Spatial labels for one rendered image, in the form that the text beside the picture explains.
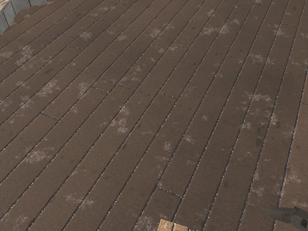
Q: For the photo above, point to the robot right hand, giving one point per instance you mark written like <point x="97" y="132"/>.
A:
<point x="296" y="216"/>

